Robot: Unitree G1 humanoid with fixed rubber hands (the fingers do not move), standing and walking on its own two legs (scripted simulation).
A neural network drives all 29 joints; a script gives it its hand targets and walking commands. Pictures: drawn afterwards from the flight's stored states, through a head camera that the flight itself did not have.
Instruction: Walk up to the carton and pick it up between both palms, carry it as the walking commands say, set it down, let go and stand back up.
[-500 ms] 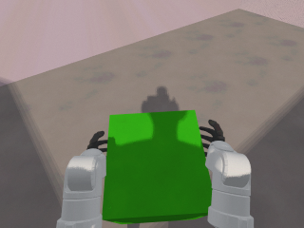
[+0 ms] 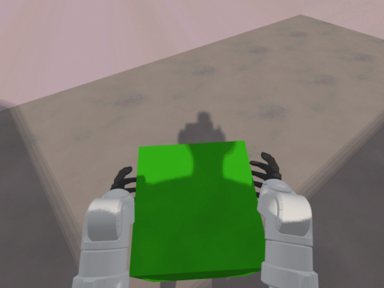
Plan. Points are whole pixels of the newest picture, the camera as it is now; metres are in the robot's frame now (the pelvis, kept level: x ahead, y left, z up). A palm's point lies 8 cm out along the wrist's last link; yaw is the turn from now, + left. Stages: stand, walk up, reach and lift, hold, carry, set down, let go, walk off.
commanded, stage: carry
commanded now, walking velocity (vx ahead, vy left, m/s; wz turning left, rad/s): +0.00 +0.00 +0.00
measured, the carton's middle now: (195, 216) +0.29 -0.01 -0.02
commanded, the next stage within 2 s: none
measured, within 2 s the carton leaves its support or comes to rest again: neither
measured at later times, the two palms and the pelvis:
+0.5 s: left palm (119, 200) +0.28 +0.14 +0.07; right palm (270, 188) +0.30 -0.15 +0.09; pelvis +0.00 +0.00 +0.00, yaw +0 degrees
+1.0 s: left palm (118, 200) +0.28 +0.15 +0.07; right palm (270, 189) +0.30 -0.15 +0.09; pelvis +0.00 +0.00 +0.00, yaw +0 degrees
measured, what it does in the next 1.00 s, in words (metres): stands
